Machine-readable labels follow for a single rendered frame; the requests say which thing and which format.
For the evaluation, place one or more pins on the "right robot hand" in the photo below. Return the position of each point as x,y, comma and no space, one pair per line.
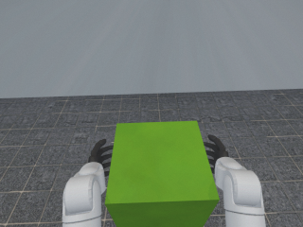
219,150

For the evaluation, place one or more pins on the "robot right forearm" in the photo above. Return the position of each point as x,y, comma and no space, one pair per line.
242,194

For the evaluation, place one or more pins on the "carton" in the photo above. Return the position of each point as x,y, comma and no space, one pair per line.
160,176

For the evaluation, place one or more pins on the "left robot hand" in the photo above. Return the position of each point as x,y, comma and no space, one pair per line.
97,152

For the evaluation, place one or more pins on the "robot left forearm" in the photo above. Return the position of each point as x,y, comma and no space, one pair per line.
81,198

